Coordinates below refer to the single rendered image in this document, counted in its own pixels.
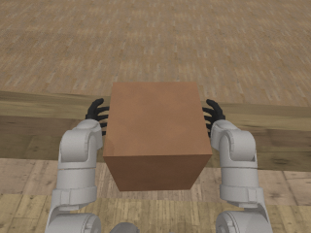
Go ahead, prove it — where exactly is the right robot upper arm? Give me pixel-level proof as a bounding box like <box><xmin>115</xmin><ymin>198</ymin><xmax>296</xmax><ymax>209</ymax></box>
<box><xmin>215</xmin><ymin>211</ymin><xmax>272</xmax><ymax>233</ymax></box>

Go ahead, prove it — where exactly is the robot right hand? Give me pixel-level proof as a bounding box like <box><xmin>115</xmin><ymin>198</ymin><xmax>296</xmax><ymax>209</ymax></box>
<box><xmin>202</xmin><ymin>99</ymin><xmax>225</xmax><ymax>138</ymax></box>

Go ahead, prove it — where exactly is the right robot forearm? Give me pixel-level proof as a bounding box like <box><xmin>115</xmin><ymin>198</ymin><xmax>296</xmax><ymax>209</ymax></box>
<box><xmin>210</xmin><ymin>119</ymin><xmax>273</xmax><ymax>233</ymax></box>

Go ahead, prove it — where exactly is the left robot forearm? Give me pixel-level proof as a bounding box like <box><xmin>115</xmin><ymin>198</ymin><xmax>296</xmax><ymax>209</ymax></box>
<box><xmin>45</xmin><ymin>118</ymin><xmax>103</xmax><ymax>233</ymax></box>

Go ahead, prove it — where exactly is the left robot upper arm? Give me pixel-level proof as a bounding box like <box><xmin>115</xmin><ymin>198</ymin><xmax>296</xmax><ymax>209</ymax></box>
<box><xmin>46</xmin><ymin>213</ymin><xmax>102</xmax><ymax>233</ymax></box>

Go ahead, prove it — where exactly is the left robot thigh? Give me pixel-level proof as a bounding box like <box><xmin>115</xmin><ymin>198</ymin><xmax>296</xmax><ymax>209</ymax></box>
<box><xmin>110</xmin><ymin>222</ymin><xmax>140</xmax><ymax>233</ymax></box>

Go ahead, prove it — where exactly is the robot left hand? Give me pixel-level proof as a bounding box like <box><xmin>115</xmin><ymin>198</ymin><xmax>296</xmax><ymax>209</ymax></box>
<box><xmin>85</xmin><ymin>98</ymin><xmax>110</xmax><ymax>136</ymax></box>

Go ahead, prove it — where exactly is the carton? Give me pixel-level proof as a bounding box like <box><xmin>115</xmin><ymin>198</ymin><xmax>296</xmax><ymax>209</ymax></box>
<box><xmin>102</xmin><ymin>82</ymin><xmax>213</xmax><ymax>192</ymax></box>

